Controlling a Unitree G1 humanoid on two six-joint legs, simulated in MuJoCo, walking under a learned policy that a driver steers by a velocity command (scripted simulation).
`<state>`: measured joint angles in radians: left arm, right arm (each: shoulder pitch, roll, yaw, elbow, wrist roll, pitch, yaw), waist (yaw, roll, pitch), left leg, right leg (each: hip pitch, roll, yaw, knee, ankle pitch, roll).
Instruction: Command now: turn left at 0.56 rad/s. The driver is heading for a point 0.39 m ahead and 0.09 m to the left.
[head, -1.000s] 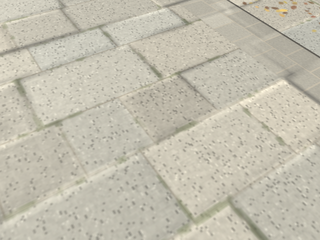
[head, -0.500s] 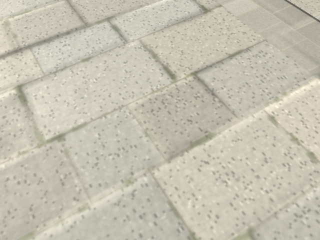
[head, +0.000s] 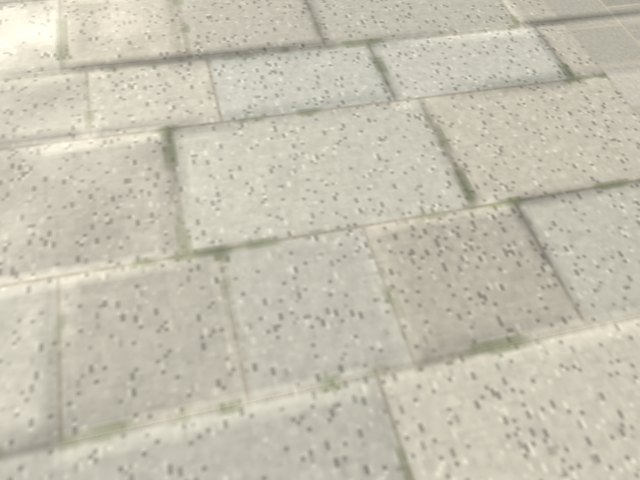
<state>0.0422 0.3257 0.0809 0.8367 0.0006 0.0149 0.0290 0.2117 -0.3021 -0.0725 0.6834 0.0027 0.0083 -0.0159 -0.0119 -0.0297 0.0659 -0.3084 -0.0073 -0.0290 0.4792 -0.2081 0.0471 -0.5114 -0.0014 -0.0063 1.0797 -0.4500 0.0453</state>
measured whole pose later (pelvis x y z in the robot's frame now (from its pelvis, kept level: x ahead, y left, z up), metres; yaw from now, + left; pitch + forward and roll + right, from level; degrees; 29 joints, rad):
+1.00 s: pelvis +0.11 +0.09 +0.00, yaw +32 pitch +1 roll -1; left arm 0.16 0.33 0.06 0.80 -0.01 -0.08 -0.05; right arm 0.37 -0.27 -0.04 0.65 0.00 -0.05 0.00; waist -0.02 -0.05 0.02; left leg -0.06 -0.04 0.00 0.30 -0.25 0.06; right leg -0.64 -0.10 -0.01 0.97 -0.14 0.01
